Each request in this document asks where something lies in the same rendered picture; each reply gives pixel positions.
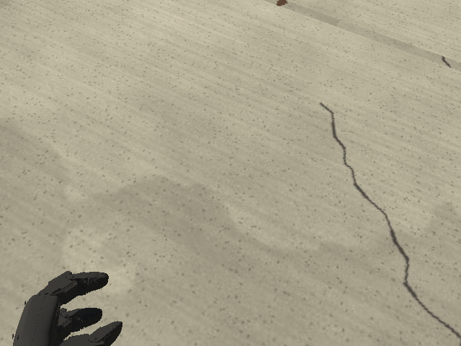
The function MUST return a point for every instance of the robot left hand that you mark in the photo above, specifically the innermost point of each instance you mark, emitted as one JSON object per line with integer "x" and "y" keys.
{"x": 44, "y": 323}

